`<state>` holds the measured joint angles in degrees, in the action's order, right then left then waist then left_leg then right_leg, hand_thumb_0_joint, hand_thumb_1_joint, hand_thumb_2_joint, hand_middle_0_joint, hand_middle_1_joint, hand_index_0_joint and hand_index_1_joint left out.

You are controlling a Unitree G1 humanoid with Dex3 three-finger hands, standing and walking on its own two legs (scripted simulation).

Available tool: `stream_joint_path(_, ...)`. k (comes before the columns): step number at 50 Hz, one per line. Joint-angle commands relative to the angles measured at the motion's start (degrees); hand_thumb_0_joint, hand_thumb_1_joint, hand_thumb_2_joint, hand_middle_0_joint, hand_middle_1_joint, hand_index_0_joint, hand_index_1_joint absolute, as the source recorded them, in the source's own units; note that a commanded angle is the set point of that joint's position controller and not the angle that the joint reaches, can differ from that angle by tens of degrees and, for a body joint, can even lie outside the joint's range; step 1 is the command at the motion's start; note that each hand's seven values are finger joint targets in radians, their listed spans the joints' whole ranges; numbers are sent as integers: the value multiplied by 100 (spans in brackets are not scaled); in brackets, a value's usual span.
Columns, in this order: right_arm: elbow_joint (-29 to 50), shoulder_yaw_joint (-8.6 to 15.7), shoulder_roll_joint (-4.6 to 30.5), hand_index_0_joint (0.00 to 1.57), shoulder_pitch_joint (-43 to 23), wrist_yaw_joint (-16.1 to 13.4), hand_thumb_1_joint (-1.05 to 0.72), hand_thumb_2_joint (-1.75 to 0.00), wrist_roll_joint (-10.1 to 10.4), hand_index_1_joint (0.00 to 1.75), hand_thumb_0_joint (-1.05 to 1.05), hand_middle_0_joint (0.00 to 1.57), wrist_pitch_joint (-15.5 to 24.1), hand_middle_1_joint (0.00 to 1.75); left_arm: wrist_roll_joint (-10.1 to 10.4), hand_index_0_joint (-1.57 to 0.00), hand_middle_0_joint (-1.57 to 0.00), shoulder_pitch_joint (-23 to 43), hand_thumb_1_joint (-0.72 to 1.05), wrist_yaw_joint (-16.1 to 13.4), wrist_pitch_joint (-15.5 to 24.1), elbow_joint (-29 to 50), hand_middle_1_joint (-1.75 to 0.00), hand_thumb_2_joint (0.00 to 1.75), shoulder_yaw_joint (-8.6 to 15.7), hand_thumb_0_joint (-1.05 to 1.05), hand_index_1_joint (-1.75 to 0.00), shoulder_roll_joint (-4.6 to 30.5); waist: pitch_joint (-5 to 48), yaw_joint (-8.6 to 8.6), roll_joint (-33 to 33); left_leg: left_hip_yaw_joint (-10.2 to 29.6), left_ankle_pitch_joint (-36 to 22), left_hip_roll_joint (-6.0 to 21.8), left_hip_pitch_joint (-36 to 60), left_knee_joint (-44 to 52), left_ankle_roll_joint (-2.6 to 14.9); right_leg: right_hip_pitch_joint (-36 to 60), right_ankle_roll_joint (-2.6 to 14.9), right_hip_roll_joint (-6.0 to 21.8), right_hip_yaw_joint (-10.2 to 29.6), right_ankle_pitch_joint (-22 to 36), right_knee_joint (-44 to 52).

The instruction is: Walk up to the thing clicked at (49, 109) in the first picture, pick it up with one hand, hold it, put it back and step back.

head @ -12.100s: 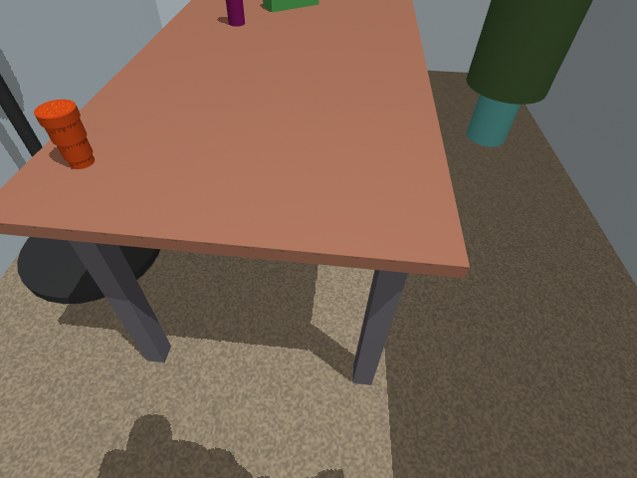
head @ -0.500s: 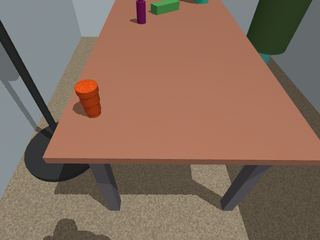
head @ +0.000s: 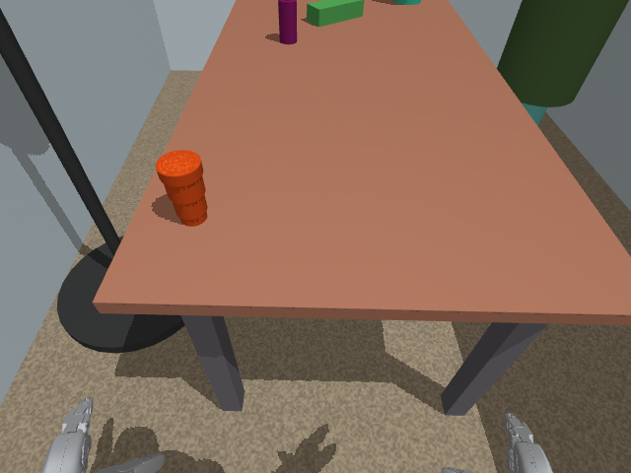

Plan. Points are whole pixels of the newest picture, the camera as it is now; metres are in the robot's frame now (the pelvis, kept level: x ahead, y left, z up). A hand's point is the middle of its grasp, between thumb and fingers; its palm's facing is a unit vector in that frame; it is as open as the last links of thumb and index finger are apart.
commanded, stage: rise first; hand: left
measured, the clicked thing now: (186, 191) +0.58 +0.22 +0.03
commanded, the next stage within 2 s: go down in 1.52 s
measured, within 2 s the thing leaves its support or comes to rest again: neither
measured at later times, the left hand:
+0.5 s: hand (74, 425) +0.20 +0.26 +0.02, palm faces +0.30 -0.88 -0.37, open 17.5 cm
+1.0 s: hand (37, 417) +0.18 +0.26 +0.09, palm faces +0.35 -0.84 -0.42, open 17.7 cm
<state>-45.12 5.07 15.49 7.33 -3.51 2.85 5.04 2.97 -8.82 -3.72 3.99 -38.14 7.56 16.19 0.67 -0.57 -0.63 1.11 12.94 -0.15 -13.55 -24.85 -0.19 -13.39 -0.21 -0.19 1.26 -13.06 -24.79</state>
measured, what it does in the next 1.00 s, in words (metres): stands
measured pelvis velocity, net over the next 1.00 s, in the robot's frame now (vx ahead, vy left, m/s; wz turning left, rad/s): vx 0.00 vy -0.01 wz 0.03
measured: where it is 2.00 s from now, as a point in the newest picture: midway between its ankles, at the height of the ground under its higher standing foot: outside the picture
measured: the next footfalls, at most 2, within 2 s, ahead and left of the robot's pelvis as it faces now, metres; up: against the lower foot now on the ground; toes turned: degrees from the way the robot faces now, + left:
none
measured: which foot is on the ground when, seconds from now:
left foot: down 0.00-1.00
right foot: down 0.00-1.00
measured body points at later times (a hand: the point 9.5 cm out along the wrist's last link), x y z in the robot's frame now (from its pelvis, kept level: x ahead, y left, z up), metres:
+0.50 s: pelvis +0.01 +0.00 +0.00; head +0.01 -0.02 +0.45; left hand +0.18 +0.30 +0.05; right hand +0.17 -0.26 -0.09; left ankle +0.00 +0.12 -0.74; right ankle +0.00 -0.12 -0.74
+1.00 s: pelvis +0.00 -0.01 +0.00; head +0.01 -0.03 +0.45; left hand +0.16 +0.30 +0.11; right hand +0.17 -0.26 -0.10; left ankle +0.00 +0.12 -0.74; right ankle +0.00 -0.12 -0.74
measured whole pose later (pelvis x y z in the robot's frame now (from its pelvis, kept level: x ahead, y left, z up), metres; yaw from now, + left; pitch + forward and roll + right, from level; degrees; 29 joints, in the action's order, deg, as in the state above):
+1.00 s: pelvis +0.00 -0.01 +0.00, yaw +1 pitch -3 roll +0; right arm -37.0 7.2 13.0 13.5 -2.7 1.1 5.9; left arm 3.2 -26.3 -1.6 11.7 6.8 16.7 18.8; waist -2.7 -2.9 -2.9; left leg 2.5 13.4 -0.4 -7.2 -23.8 -0.6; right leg -7.1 0.3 0.1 -0.2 -14.7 -25.0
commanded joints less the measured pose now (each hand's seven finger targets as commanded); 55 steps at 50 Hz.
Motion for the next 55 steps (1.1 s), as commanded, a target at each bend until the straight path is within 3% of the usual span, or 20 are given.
stream_joint_path(1,1603,136,777,5,-409,-70,29,-8,42,5,0,5,168,5,21,-4,-4,277,-28,-135,253,1809,-4,8,521,0,-4,1315,614,-74,58,-317,-789,-53,261,334,71,347,49,45,-218,759,457)
stream_joint_path(4,1863,105,681,5,-74,-91,39,-6,9,5,0,5,213,5,21,-4,-5,-5,-45,-141,334,2482,-4,5,294,0,-5,978,366,-42,-115,-289,-594,-14,310,468,71,316,97,4,-228,550,482)
stream_joint_path(9,2401,269,869,5,53,-117,49,-3,-47,5,0,5,319,5,3,-4,-5,-542,-58,-218,398,3424,-4,1,742,0,-5,1278,603,-141,-227,-228,-1104,35,562,386,18,601,133,-72,-291,973,334)
stream_joint_path(15,1957,254,493,5,905,-26,51,-3,-60,5,0,5,243,5,20,-4,-4,-1098,-57,-70,414,4007,-4,1,683,0,-4,999,232,-55,-123,-256,-1318,19,621,350,53,512,107,-55,-331,1240,337)
stream_joint_path(16,2009,379,612,5,747,-19,52,-2,-57,5,0,5,243,5,43,-4,-4,-1187,-55,-53,413,4093,-4,0,772,0,-4,1059,221,-96,-136,-250,-1327,12,614,359,57,519,112,-49,-332,1245,336)
stream_joint_path(18,2031,62,304,5,539,54,52,-2,-55,5,0,5,247,5,35,-4,-4,-1115,-56,-6,459,4270,-3,0,828,0,-3,1071,131,-194,-71,-259,-1259,-12,590,346,76,528,91,-16,-321,1151,372)
stream_joint_path(20,2205,204,464,5,212,42,52,-2,-69,5,0,5,265,5,45,-4,-4,-915,-57,-8,520,4652,-4,1,939,0,-4,1194,229,-198,-123,-250,-1225,-15,597,347,76,600,80,-3,-308,1126,375)
stream_joint_path(23,2185,430,698,5,211,8,53,-2,-117,5,0,5,272,5,41,-3,-4,-1050,-56,-10,589,4792,-3,1,1086,0,-4,1262,318,-179,-75,-234,-1217,-13,669,343,74,670,80,-4,-301,1101,388)
stream_joint_path(29,1919,342,485,5,218,-3,52,-3,-134,5,0,5,292,5,18,-3,-4,-1312,-58,9,753,5096,-4,2,1165,0,-4,1225,250,-235,-122,-227,-1316,-50,734,327,85,666,84,11,-321,1191,353)
stream_joint_path(31,1812,538,659,5,296,-7,52,-3,-157,5,0,5,278,5,31,-3,-4,-1371,-58,33,779,5099,-4,2,1245,0,-5,1257,180,-188,-71,-232,-1266,-43,702,316,91,650,64,21,-318,1181,366)
stream_joint_path(34,1725,241,287,5,380,45,52,-3,-133,5,0,5,261,5,25,-3,-4,-1359,-58,71,878,5289,-3,2,1248,0,-4,1233,165,-226,-140,-237,-1197,-66,703,356,105,619,67,39,-323,1128,392)
stream_joint_path(37,1938,479,591,5,245,17,53,-2,-144,5,0,5,299,5,43,-3,-4,-1312,-57,87,947,5414,-3,2,1425,0,-4,1350,176,-180,14,-235,-1097,-76,706,344,121,598,43,49,-319,1057,434)
stream_joint_path(39,1448,351,326,5,461,54,52,-3,-139,5,0,5,250,5,45,-4,-4,-1381,-58,118,993,5378,-4,2,1409,0,-4,1336,-26,-237,-242,-247,-973,-90,638,391,107,513,62,65,-307,922,446)
stream_joint_path(40,1878,657,780,5,113,12,53,-3,-143,5,0,5,322,5,58,-3,-4,-1283,-57,119,1010,5472,-3,2,1498,0,-4,1416,103,-167,-93,-223,-960,-77,690,386,102,517,52,40,-320,899,418)
stream_joint_path(41,1696,425,471,5,212,41,52,-3,-143,5,0,5,322,5,50,-3,-4,-1346,-58,131,1032,5471,-3,2,1443,0,-4,1323,89,-227,-116,-202,-941,-74,686,393,105,551,65,33,-338,866,421)
stream_joint_path(43,1878,559,665,5,43,21,53,-3,-136,5,0,5,351,5,49,-3,-4,-1316,-57,119,1080,5622,-3,2,1574,0,-4,1458,132,-224,-165,-190,-927,-86,723,420,102,540,73,32,-332,847,420)
stream_joint_path(46,1484,455,438,5,244,47,52,-3,-148,5,0,5,373,5,48,-4,-5,-1353,-59,137,1136,5608,-4,3,1524,0,-5,1374,7,-212,-137,-187,-797,-73,647,416,105,484,66,26,-347,700,440)
stream_joint_path(49,1926,626,747,5,4,11,51,-4,-141,5,0,5,439,5,55,-4,-5,-1329,-59,121,1204,5678,-4,4,1675,0,-5,1478,151,-221,10,-179,-745,-83,715,434,117,556,62,18,-343,646,471)
stream_joint_path(50,1402,398,339,5,383,45,52,-4,-142,5,0,5,391,5,38,-4,-5,-1387,-59,135,1226,5719,-4,4,1591,0,-5,1386,55,-266,-79,-179,-773,-91,684,435,118,519,66,30,-343,676,467)
stream_joint_path(55,1612,544,550,5,124,25,52,-4,-148,5,0,5,438,5,42,-3,-5,-1349,-60,134,1317,5815,-4,5,1724,0,-5,1503,195,-252,-23,-191,-769,-112,718,412,138,546,39,74,-317,694,485)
